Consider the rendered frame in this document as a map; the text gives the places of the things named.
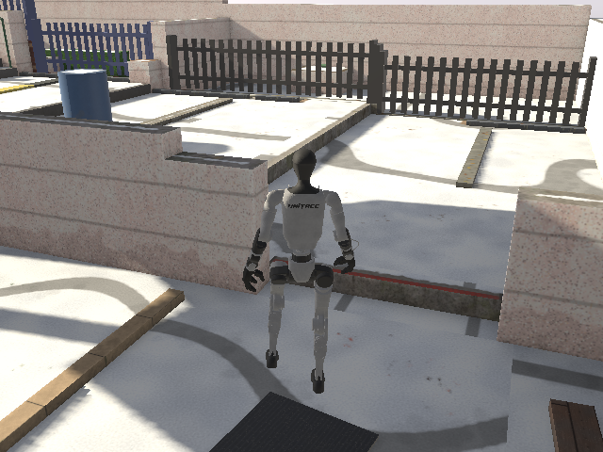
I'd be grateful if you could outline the robot left thigh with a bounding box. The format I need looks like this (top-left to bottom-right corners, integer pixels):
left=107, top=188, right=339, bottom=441
left=269, top=261, right=289, bottom=311

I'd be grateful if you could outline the right robot forearm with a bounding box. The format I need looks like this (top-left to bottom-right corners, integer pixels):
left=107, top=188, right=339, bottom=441
left=338, top=228, right=354, bottom=260

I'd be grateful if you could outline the robot left hand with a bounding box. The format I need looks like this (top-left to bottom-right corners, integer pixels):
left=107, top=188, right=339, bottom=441
left=242, top=267, right=265, bottom=292

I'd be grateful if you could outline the right robot upper arm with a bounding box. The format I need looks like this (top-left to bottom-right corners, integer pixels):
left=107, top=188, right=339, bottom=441
left=323, top=190, right=349, bottom=242

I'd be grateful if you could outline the robot right hand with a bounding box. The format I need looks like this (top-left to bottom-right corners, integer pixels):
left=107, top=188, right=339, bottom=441
left=334, top=256, right=355, bottom=274

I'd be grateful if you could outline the left robot upper arm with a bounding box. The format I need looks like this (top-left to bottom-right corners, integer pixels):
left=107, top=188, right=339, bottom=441
left=258, top=189, right=284, bottom=243

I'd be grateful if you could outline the humanoid robot torso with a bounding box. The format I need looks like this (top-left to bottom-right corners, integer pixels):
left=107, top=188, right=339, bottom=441
left=281, top=185, right=325, bottom=283

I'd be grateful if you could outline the left robot forearm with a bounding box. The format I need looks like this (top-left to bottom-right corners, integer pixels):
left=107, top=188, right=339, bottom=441
left=245, top=228, right=267, bottom=271

